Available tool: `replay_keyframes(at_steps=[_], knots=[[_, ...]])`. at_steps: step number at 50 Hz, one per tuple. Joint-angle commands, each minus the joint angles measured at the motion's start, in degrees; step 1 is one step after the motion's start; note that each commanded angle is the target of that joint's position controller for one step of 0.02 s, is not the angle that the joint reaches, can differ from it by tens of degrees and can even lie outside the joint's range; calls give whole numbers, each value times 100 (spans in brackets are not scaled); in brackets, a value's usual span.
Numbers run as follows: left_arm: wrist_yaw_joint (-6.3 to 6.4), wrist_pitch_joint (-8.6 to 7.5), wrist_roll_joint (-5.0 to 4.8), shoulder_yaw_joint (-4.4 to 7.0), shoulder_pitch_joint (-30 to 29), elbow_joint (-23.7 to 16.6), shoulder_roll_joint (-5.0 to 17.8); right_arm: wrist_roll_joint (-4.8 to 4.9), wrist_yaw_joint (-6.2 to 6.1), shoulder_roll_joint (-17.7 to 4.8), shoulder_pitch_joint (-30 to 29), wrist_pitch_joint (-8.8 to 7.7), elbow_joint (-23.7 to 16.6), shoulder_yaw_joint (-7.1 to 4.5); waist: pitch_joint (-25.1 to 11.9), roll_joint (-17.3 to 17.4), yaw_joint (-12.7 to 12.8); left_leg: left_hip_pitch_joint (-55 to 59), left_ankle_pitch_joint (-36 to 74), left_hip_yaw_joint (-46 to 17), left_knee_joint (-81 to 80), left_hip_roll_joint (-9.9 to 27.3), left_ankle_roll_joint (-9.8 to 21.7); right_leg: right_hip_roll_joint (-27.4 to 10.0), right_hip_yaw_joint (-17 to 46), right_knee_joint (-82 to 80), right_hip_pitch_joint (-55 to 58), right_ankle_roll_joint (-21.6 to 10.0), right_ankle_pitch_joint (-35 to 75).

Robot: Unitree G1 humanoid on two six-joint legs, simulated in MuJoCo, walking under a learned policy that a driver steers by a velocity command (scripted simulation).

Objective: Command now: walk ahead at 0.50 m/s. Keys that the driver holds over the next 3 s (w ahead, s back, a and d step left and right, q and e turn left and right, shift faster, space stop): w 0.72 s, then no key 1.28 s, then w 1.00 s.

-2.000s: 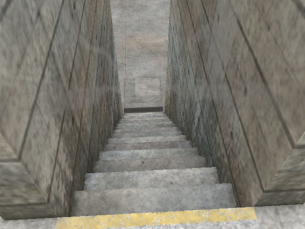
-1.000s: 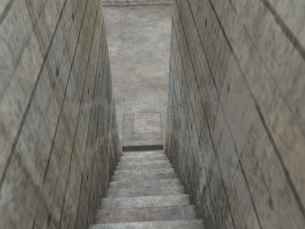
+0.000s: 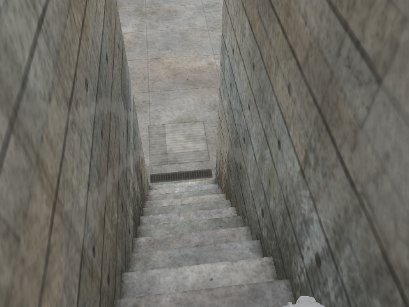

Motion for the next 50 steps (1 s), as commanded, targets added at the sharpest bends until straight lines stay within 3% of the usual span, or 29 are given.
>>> replay_keyframes(at_steps=[1,3,9,10,12,13,14,15,16,17,18,19,21,23,24,26,27,30,32,34,35,37,38,40,41,43,45,47,50], knots=[[11,-97,8,225,541,196,860,208,-258,-1050,433,-220,-261,-178,18,632,117,488,3742,-2174,-435,1421,-92,212,144,-1042,56,70,419],[66,-160,-71,169,-83,205,866,288,-362,-696,644,-59,-548,-87,66,274,-297,161,2153,-1595,259,1082,-159,415,-206,-3248,1207,56,2008],[-61,48,-165,7,-1194,-301,734,376,-205,-1147,699,339,-644,-214,948,366,-797,1283,2509,-3454,483,1471,417,598,30,-5947,1508,198,63],[-32,22,-162,5,-852,-237,803,207,-174,-1247,706,323,-538,-283,936,568,-639,1546,3292,-3836,604,1502,352,631,222,-5328,1470,166,35],[21,-85,31,54,1260,351,920,248,-74,-1116,-562,259,-1062,-300,475,218,153,618,4151,-3508,2373,1249,143,762,-18,-5535,3514,194,-588],[83,-160,-165,218,2393,856,1226,326,77,-1241,-532,283,-1051,-383,322,-799,451,-125,4135,-2585,3329,755,-59,1075,-797,-6844,5605,167,-120],[86,-111,-160,390,3717,1180,1445,6,373,-1383,-586,295,-905,-382,74,-704,1066,-1790,3668,-1968,5539,315,-307,606,-457,-6972,8085,-329,621],[5,13,-69,482,4370,1164,1566,1,616,-997,-653,289,-907,-420,-597,-1116,1097,-4450,-1014,-1003,7972,-326,-583,-392,622,-5013,10465,-1447,1961],[-32,2,141,543,3073,710,1615,102,626,-545,78,305,-1164,-252,-908,-177,331,-5087,-794,-1024,7410,187,-319,-843,1071,-4518,10120,-1785,2455],[7,-33,392,610,2341,649,1636,137,521,-163,64,395,-1552,-58,-393,109,151,-5722,-91,-1431,7388,593,-355,-1276,1701,-4987,9146,-2079,63],[52,-54,229,477,1745,536,1160,27,398,-258,-166,542,-1718,-28,128,244,15,-5934,773,-1697,6769,1069,-383,-1547,2525,-5606,7549,-2213,-2731],[154,-239,191,175,1108,452,85,-80,325,18,-126,654,-1594,61,607,767,-373,-5661,2501,-1686,4972,1588,-324,-705,1429,-5718,6018,-1543,-2478],[385,-455,74,-109,587,270,-356,-157,474,-497,85,770,-1301,-44,895,1064,-508,-2836,4597,-1241,2746,2019,-463,-376,917,-5771,2273,-1862,-1985],[465,-705,121,-42,493,270,589,-278,594,-452,-534,602,-1316,-68,260,414,-620,417,5754,-341,2706,1469,-790,612,-38,-5105,142,-1486,-2938],[532,-804,82,25,681,313,838,-441,636,-689,-808,545,-1322,-140,166,99,-370,-366,6255,-779,1969,1569,-776,636,-5,-4480,1213,-1266,-2971],[712,-690,-66,-43,2330,872,657,-493,506,-852,-1712,575,-1472,-209,234,-231,538,-3039,5270,-1010,953,1705,-786,-99,876,-3436,4518,-1241,-3019],[831,-601,-291,-94,2117,556,398,-265,368,-922,-2221,534,-1579,-142,275,346,783,-2426,6384,-1029,-1444,1774,-820,177,651,-2785,4449,-1028,-3695],[479,-248,-56,72,1322,398,1299,-281,354,-803,-1249,629,-1202,-100,591,-158,128,252,5445,-187,-1423,1069,-902,39,997,-2276,2476,-1333,-4586],[331,-80,-123,114,1155,286,1375,-120,383,-1084,-920,572,-1117,-200,682,346,13,1033,5053,-66,-3234,1076,-854,22,1250,-1345,2908,-1155,-3802],[-177,27,122,129,1748,737,1228,-61,191,-1965,1734,348,-270,-740,-301,976,-1076,4364,5598,-262,-3221,1389,64,743,844,2555,1740,-571,-3431],[-341,-22,-129,139,2721,570,473,-50,262,-2339,1332,270,-392,-734,-1148,2182,-172,6382,8324,-1297,-1005,2376,830,1386,-164,5097,-969,-219,-5712],[-284,-146,-269,-21,1295,-443,359,-295,223,-1949,1227,182,-252,-730,-882,796,-486,5986,5871,-1945,-1301,2801,811,645,-221,4280,-2818,-268,-4783],[-108,-102,-247,-103,620,-917,136,-107,247,-1668,778,188,-274,-608,-175,661,-270,4473,2986,-3422,-1913,3517,1073,112,481,3598,-3061,-137,-4243],[117,13,-153,-216,916,-698,-103,-206,143,-37,39,64,-308,-196,926,-324,278,1381,3805,-2513,-2360,3382,836,-745,862,557,-1995,-84,-1633],[31,111,-153,8,1708,-136,390,-30,80,136,-734,-38,-653,-104,1169,-555,619,-888,4587,-1494,-2151,2646,960,-432,325,-850,4,21,-49],[-296,181,150,173,1766,126,558,1,17,-1236,-1326,-218,-939,-355,439,315,901,-3503,3405,-361,-1433,1209,236,523,-822,39,3577,69,926],[-354,65,224,351,1185,81,1005,41,-147,-1645,-816,-311,-878,-480,289,396,352,-1274,3678,-724,-474,1452,-35,480,-314,-1437,2019,50,1096],[-197,-61,-92,223,506,30,1015,120,-327,-1216,-31,-135,-856,-343,187,9,-290,959,2507,-1408,228,1753,28,188,118,-3993,653,217,2403],[-99,222,-81,139,-87,-8,929,246,-142,-1092,-114,223,-818,-245,751,265,-187,-28,1620,-1952,150,1834,347,360,-117,-4830,2156,144,1726]])
Next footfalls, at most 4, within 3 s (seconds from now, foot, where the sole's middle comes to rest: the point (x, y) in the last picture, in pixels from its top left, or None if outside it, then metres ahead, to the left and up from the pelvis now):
0.28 right None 0.24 -0.10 -0.93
0.68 left None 0.42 0.16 -1.15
1.12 right None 0.67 -0.03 -1.37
1.44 left None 0.65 0.21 -1.37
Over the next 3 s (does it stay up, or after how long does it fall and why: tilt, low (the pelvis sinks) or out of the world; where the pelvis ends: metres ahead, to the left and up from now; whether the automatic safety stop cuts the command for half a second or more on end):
stays up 1.01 0.07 -0.99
